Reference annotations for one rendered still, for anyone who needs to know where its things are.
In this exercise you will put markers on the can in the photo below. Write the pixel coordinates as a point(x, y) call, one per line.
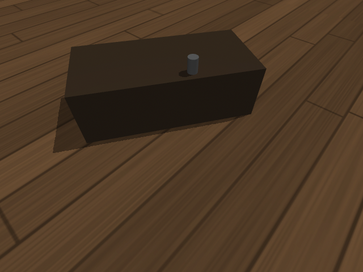
point(192, 64)

